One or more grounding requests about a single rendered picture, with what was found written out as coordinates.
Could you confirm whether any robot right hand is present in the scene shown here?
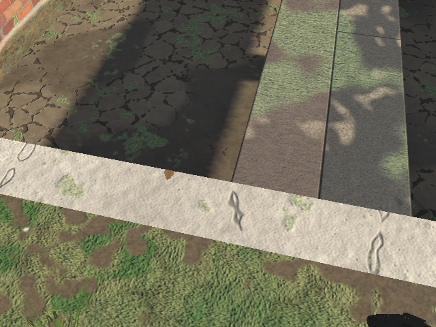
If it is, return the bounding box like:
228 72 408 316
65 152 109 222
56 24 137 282
367 313 431 327

